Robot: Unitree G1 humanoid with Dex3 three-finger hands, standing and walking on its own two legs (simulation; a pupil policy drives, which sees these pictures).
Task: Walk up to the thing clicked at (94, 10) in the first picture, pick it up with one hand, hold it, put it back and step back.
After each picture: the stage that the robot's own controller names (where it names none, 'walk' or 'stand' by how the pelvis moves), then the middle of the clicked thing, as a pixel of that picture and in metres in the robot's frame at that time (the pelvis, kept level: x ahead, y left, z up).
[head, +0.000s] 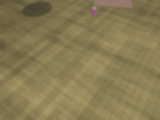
stand; (94, 11) +2.24 -0.19 -0.72
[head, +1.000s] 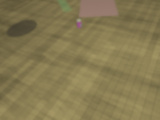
walk; (79, 23) +2.10 +0.20 -0.70
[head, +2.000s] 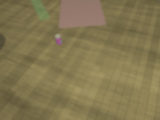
walk; (58, 39) +1.49 +0.38 -0.72
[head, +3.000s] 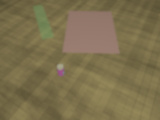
walk; (60, 70) +1.00 +0.26 -0.71
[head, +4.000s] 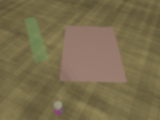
walk; (58, 108) +0.60 +0.18 -0.69
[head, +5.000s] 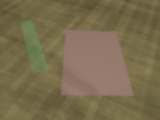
stand; out of the picture +0.42 +0.12 -0.70
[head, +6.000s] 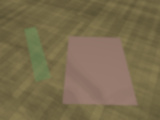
stand; out of the picture +0.36 +0.14 -0.72
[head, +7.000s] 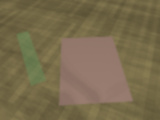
stand; out of the picture +0.37 +0.17 -0.72
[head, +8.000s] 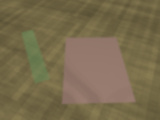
stand; out of the picture +0.38 +0.15 -0.73
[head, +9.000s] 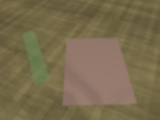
stand; out of the picture +0.37 +0.15 -0.73
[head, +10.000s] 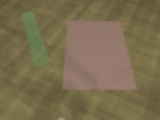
go down; out of the picture +0.39 +0.14 -0.71
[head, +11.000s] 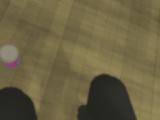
go down; (10, 56) +0.46 +0.20 -0.28
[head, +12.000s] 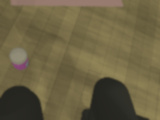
close in; (19, 59) +0.46 +0.20 -0.29
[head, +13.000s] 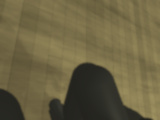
close in; out of the picture +0.45 +0.25 -0.23
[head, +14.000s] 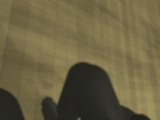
close; out of the picture +0.43 +0.24 -0.23
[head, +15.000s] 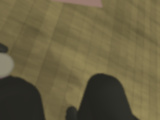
lift; out of the picture +0.36 +0.23 -0.15
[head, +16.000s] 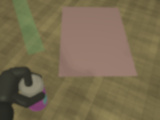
lift; (34, 93) +0.32 +0.16 +0.01
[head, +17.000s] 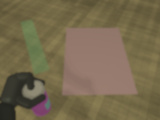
hold; (37, 98) +0.32 +0.16 +0.00
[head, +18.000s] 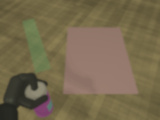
hold; (40, 100) +0.31 +0.16 -0.01
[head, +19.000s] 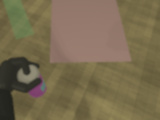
crouch; (33, 82) +0.37 +0.16 -0.07
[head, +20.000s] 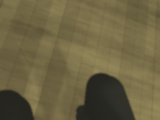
lower; out of the picture +0.48 +0.25 -0.13
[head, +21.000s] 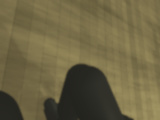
lower; out of the picture +0.43 +0.27 -0.24
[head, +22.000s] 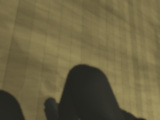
lower; out of the picture +0.43 +0.27 -0.24
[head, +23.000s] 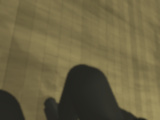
lower; out of the picture +0.43 +0.27 -0.24
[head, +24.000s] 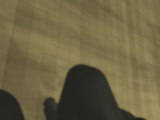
lower; out of the picture +0.43 +0.27 -0.24
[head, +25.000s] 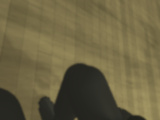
open; out of the picture +0.42 +0.26 -0.24
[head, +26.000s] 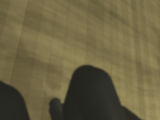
stand; out of the picture +0.42 +0.25 -0.24
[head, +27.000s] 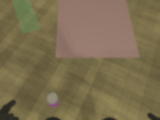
walk; (53, 100) +0.41 +0.16 -0.54
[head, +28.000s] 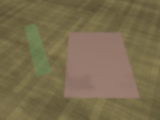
stand; out of the picture +0.38 +0.14 -0.67
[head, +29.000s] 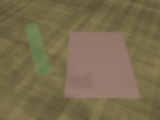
stand; out of the picture +0.37 +0.15 -0.67
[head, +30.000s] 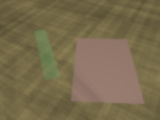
stand; out of the picture +0.40 +0.12 -0.72
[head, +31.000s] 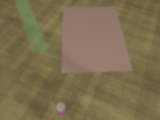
walk; (61, 108) +0.45 +0.13 -0.70
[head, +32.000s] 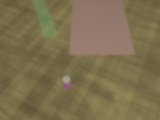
walk; (67, 82) +0.70 +0.15 -0.70
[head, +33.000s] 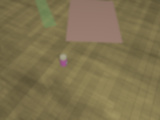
stand; (63, 60) +1.03 +0.18 -0.70
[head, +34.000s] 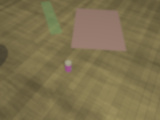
stand; (68, 66) +1.05 +0.14 -0.72
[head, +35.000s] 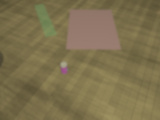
stand; (64, 67) +1.05 +0.18 -0.73
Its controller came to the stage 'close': yes
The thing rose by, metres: 0.71
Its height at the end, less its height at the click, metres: +0.00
